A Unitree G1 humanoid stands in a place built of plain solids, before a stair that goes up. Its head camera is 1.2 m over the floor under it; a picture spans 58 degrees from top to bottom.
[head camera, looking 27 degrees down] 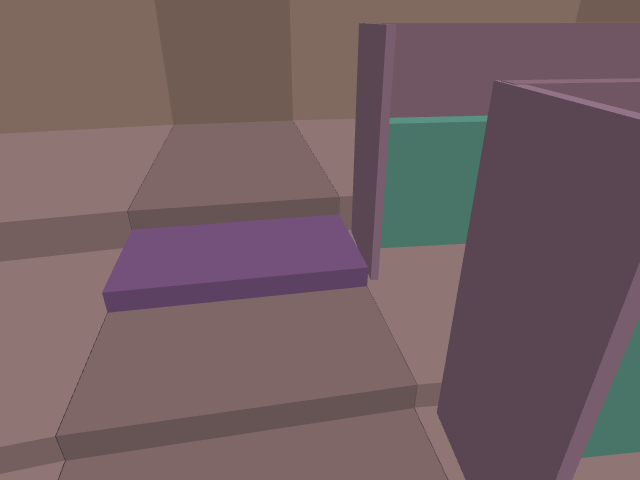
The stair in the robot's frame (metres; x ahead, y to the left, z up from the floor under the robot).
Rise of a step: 0.10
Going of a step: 0.60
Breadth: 1.12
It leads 10 degrees to the left of straight ahead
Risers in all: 3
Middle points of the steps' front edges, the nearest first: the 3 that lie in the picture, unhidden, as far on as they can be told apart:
0.97 0.23 0.11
1.57 0.33 0.21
2.16 0.44 0.32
